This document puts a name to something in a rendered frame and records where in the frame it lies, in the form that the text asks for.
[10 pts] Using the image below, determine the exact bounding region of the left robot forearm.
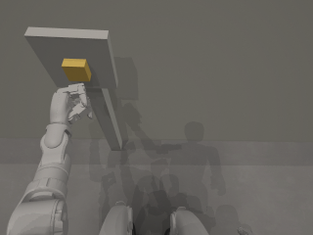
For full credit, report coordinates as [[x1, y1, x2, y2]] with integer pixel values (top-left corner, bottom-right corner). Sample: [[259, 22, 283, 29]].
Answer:
[[6, 123, 73, 235]]

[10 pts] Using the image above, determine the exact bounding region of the panel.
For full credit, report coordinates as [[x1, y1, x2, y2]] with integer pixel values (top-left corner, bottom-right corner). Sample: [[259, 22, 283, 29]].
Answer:
[[24, 26, 122, 151]]

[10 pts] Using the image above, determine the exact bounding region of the left robot thigh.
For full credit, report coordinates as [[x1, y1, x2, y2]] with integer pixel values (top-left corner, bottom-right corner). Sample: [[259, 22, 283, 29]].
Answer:
[[99, 205, 133, 235]]

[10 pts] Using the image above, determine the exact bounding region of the robot left shin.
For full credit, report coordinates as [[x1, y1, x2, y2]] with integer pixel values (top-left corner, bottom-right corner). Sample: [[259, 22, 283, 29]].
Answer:
[[115, 201, 132, 235]]

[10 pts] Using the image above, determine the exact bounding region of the button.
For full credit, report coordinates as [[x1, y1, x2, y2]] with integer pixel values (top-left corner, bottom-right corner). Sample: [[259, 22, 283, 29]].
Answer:
[[62, 59, 92, 82]]

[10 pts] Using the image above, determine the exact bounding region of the robot left hand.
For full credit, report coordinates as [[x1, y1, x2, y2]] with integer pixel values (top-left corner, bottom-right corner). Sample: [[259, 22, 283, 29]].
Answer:
[[50, 83, 93, 128]]

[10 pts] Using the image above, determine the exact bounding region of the robot left upper arm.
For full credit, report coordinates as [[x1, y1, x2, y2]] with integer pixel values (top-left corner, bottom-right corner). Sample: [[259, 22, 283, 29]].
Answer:
[[9, 199, 68, 235]]

